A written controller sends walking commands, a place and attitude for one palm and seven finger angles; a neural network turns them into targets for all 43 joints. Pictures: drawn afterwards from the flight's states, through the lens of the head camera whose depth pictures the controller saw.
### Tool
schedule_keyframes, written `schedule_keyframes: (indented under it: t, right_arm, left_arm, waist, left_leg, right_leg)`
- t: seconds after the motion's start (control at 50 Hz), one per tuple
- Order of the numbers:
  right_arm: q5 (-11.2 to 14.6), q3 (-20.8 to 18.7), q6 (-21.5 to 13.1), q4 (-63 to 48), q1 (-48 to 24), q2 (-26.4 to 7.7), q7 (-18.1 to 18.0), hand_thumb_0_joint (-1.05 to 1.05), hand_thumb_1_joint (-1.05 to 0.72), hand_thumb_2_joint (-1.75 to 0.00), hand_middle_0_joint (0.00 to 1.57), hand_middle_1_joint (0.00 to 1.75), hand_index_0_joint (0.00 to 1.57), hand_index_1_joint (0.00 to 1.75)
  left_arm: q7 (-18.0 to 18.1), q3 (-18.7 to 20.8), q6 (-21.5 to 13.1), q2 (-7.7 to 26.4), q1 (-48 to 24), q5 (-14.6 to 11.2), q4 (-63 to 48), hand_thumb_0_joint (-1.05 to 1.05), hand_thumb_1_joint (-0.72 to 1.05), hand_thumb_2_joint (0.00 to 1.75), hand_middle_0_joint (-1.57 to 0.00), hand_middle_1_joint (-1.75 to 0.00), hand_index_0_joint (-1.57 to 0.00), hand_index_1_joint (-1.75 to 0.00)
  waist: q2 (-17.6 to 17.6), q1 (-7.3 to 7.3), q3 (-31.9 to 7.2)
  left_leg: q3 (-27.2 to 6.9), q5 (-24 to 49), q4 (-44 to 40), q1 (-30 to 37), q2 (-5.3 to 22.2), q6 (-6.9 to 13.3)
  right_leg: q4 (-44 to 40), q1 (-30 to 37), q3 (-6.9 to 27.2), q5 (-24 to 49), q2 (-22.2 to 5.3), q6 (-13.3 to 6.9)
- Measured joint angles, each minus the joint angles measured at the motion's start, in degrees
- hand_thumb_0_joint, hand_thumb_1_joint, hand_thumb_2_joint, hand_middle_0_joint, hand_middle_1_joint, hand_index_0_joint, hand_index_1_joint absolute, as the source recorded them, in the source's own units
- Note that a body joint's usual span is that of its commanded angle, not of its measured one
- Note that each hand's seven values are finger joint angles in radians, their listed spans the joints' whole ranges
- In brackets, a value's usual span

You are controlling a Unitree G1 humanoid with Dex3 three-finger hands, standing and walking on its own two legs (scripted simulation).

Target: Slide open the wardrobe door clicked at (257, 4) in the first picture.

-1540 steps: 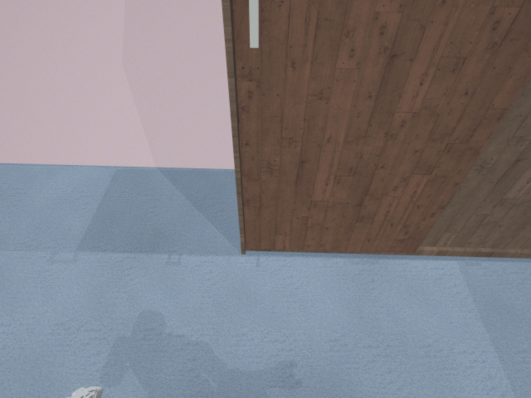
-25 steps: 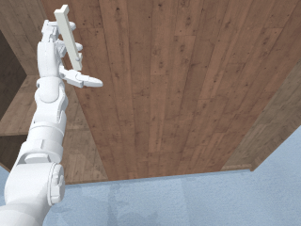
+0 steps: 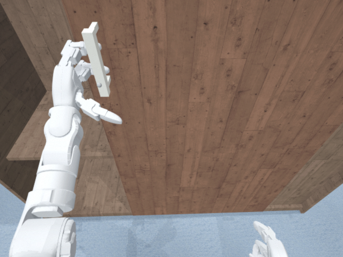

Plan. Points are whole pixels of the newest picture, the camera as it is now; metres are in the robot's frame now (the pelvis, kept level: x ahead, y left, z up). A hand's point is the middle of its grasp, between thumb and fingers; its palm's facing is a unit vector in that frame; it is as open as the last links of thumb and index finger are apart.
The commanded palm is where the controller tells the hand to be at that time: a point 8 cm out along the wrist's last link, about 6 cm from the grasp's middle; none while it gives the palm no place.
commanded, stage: slip the hand off the handle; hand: left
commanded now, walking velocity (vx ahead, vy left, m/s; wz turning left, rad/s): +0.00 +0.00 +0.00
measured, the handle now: (99, 61) +0.44 +0.18 +0.25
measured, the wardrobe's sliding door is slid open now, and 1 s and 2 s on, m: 0.47 0.47 0.47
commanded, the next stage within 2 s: draw the hand back to the body in 0.98 s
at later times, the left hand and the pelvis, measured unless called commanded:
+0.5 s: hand (70, 99) +0.35 +0.22 +0.22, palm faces +0.18 -0.98 -0.11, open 14.7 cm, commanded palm +0.31 +0.27 +0.21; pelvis +0.01 -0.01 +0.00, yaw +1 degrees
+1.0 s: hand (47, 141) +0.25 +0.22 +0.22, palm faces +0.23 -0.96 -0.13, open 14.7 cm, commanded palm +0.22 +0.26 +0.21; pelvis -0.01 -0.02 +0.00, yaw +2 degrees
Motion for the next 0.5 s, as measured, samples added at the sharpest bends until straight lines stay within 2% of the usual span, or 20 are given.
schedule_keyframes:
  t: [0.08,0.16,0.34,0.5]
  right_arm:
    - [0.0,0.1,1.1,-0.7,-0.3,0.3,-0.1,0.01,-0.91,-0.90,0.20,0.30,0.20,0.30]
    - [0.1,-0.1,1.5,-0.8,0.6,0.2,0.0,0.01,-0.91,-0.90,0.20,0.30,0.20,0.30]
    - [0.8,-0.9,1.3,1.8,3.2,-1.5,-0.7,0.01,-0.91,-0.90,0.20,0.30,0.20,0.30]
    - [0.8,-1.2,0.4,1.0,3.6,-1.9,-0.1,0.02,-0.91,-0.90,0.20,0.30,0.20,0.30]
  left_arm:
    - [0.1,2.2,2.2,0.5,2.7,-0.5,-2.4,-0.01,-0.56,0.20,-0.44,-1.21,-0.25,-1.15]
    - [-0.2,4.7,2.8,2.0,5.2,-0.4,-3.9,-0.01,-0.56,0.20,-0.38,-1.19,-0.25,-1.15]
    - [-6.0,6.4,1.4,4.6,6.0,-3.3,-4.1,-0.02,-0.56,0.20,-0.28,-1.16,-0.25,-1.15]
    - [-7.2,6.7,1.9,2.4,12.8,-5.5,-11.5,-0.01,-0.56,0.20,-0.26,-1.15,-0.25,-1.15]
  waist:
    - [0.2,0.40,-0.3]
    - [0.3,0.84,-0.3]
    - [0.7,1.69,0.1]
    - [1.3,1.45,-0.6]
  left_leg:
    - [0.0,-0.3,-0.4,0.8,0.0,0.0]
    - [-0.3,-0.7,-0.3,1.2,0.1,-0.2]
    - [-1.8,-1.4,1.1,0.7,-0.1,-0.4]
    - [-0.9,-1.5,0.9,1.3,0.0,-0.4]
  right_leg:
    - [-0.4,0.8,0.0,-0.3,0.1,0.0]
    - [-0.4,1.3,-0.2,-0.7,0.1,-0.2]
    - [0.2,1.7,-1.8,-1.5,0.0,-0.4]
    - [1.0,1.5,-0.9,-1.8,0.0,-0.4]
